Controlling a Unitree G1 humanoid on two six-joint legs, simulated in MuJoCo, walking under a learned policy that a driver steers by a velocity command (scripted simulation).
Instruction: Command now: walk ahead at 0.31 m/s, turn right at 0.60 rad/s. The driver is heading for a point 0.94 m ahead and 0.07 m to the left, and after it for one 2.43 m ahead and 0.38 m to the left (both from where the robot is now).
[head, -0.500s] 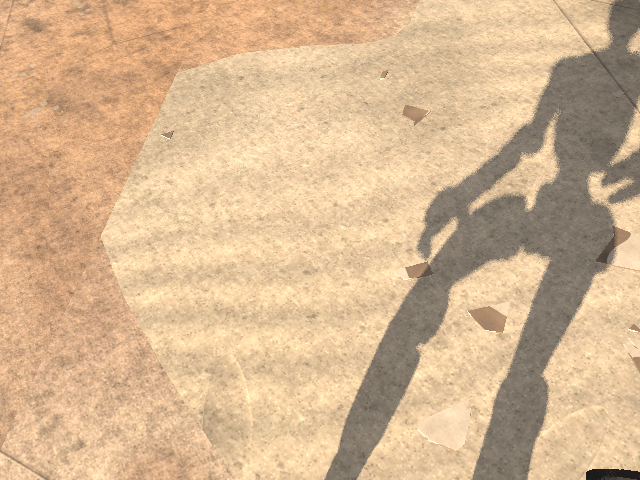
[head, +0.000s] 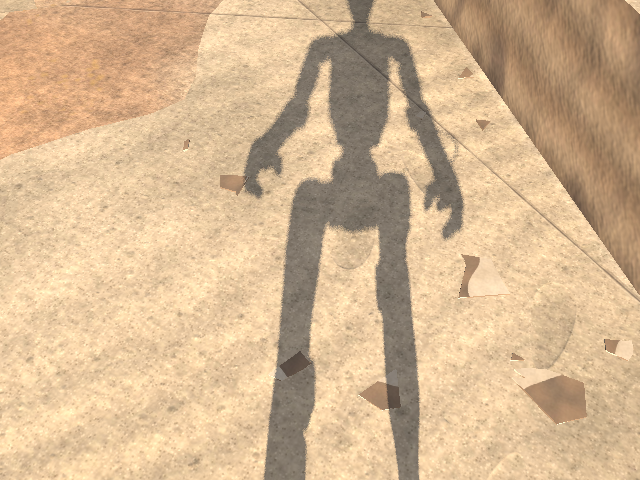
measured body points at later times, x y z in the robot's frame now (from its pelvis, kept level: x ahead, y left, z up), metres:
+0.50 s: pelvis +0.14 -0.04 -0.01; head +0.17 -0.05 +0.44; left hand +0.34 +0.19 -0.11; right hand +0.24 -0.33 -0.13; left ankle +0.19 +0.12 -0.72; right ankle +0.20 -0.13 -0.74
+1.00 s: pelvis +0.26 -0.08 -0.01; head +0.27 -0.10 +0.44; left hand +0.43 +0.16 -0.11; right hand +0.26 -0.37 -0.14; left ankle +0.21 +0.08 -0.67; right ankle +0.24 -0.18 -0.74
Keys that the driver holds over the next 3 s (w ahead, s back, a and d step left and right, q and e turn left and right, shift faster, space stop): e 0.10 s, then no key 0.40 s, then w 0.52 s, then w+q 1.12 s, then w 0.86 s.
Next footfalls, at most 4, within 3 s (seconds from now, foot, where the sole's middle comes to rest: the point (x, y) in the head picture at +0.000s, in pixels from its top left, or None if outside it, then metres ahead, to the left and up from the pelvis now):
0.20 right None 0.24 -0.14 -0.78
0.56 left None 0.22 0.10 -0.78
0.90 right None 0.28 -0.18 -0.78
1.38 left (307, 394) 0.65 0.01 -0.78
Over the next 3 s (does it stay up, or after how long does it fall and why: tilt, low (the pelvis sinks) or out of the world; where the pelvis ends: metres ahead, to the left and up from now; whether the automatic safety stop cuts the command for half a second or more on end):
stays up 1.32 0.18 -0.02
